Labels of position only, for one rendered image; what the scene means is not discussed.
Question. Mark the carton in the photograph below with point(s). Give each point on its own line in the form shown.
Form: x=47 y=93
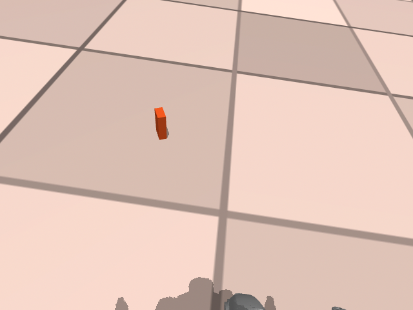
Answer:
x=160 y=123

